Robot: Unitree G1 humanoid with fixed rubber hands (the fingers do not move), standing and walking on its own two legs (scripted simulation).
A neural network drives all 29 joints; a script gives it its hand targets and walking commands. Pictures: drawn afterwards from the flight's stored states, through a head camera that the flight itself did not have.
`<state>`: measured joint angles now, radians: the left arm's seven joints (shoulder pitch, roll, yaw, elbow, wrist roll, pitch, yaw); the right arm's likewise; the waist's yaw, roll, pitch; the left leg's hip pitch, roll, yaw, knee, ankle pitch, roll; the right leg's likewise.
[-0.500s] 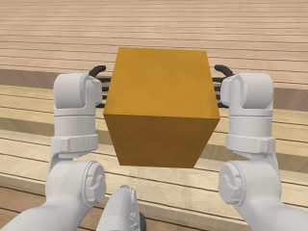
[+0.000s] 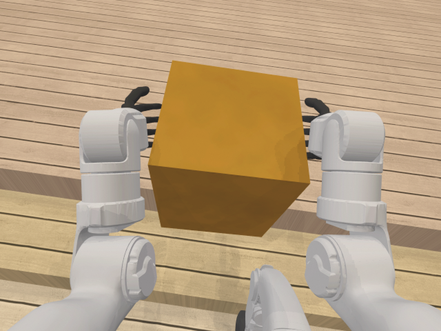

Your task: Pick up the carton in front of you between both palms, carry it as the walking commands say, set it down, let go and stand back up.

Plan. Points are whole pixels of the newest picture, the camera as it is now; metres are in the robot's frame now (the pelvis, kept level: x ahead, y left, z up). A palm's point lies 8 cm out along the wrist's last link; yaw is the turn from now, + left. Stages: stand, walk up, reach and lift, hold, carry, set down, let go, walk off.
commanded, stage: carry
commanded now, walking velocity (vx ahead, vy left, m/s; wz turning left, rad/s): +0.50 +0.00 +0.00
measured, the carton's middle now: (222, 159) +0.41 +0.00 +0.10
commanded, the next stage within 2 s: none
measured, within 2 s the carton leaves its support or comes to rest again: neither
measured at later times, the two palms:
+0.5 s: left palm out of the picture +0.68 +0.13 +0.37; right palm out of the picture +0.70 -0.15 +0.36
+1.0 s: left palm out of the picture +1.01 +0.09 +0.49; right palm out of the picture +1.01 -0.19 +0.51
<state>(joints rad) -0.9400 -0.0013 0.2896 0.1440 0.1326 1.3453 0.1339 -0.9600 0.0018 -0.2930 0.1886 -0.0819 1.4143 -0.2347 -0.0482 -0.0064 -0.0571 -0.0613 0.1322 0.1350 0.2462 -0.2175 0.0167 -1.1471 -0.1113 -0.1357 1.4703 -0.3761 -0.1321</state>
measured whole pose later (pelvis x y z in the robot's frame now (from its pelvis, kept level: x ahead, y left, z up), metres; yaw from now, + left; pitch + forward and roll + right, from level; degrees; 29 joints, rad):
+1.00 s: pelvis +0.63 -0.06 +0.30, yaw +0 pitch +5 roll -3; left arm -1.02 -0.01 0.30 0.26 0.15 1.41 0.19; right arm -1.03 0.04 -0.35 0.28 -0.13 1.38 -0.25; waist -0.03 -0.01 -0.09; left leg -0.04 0.17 0.11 0.26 -0.21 0.00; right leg -1.03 -0.08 -0.15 1.23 -0.38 -0.14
